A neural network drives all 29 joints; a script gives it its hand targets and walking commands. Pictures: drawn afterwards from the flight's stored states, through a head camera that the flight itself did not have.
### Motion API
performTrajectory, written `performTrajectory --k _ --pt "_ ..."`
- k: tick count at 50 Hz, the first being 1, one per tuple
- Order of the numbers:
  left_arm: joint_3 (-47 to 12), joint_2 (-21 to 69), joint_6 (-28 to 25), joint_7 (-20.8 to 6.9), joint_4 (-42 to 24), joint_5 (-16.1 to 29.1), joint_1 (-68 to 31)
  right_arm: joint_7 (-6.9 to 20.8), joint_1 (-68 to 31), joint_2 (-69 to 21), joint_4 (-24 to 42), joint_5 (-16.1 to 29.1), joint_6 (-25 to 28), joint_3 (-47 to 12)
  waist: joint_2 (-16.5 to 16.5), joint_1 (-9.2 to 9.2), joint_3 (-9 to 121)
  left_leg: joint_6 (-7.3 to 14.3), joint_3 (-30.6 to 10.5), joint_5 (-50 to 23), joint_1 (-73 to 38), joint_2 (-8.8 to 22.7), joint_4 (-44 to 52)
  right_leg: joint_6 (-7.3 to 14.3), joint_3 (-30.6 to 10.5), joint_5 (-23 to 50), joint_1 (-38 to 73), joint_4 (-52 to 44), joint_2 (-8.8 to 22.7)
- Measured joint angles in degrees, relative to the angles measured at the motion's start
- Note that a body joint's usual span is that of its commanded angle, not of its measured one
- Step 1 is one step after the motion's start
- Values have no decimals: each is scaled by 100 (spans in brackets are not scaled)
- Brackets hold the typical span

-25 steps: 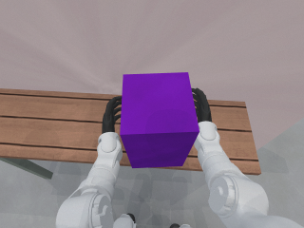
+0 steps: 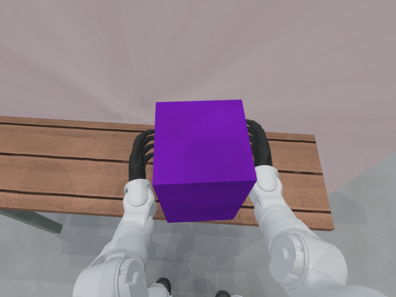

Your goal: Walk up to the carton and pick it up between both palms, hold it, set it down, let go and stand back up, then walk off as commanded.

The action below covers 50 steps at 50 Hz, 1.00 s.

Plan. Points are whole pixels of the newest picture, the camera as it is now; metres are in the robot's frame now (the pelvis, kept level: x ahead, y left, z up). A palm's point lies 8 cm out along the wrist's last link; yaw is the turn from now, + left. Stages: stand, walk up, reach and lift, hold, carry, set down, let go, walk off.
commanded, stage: reach and lift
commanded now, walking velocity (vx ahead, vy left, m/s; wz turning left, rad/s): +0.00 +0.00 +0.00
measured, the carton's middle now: (199, 169) +0.38 +0.02 -0.04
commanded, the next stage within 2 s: none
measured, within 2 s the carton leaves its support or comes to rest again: leaves its support in 1.18 s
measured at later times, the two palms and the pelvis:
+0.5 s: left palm (139, 170) +0.35 +0.15 -0.01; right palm (260, 158) +0.39 -0.11 +0.00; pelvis +0.00 +0.01 +0.00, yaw -1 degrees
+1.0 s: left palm (138, 172) +0.35 +0.15 -0.02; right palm (260, 158) +0.39 -0.10 +0.00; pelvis -0.01 +0.01 +0.00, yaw +0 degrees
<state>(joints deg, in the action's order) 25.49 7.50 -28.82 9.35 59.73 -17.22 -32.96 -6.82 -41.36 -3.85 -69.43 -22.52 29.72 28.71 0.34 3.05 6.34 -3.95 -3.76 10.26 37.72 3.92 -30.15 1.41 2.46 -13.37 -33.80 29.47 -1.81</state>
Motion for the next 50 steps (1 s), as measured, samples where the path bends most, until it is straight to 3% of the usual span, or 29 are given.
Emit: performTrajectory --k 30,41,50 --pt "-225 -32 -15 141 -34 130 -39 59 -67 73 -31 111 126 -64 19 42 116 46 130 -263 151 43 360 -30 -49 325 -143 -436 -11" --pt "-536 -129 -160 179 188 532 -53 -86 -25 185 -138 367 241 -493 55 24 261 34 66 -269 306 45 306 -19 31 321 -254 -413 -14" --pt "-925 -215 -235 295 381 1017 -13 -148 -12 317 -270 829 208 -1060 92 -18 433 52 24 -194 465 28 130 -37 73 262 -364 -299 -1"
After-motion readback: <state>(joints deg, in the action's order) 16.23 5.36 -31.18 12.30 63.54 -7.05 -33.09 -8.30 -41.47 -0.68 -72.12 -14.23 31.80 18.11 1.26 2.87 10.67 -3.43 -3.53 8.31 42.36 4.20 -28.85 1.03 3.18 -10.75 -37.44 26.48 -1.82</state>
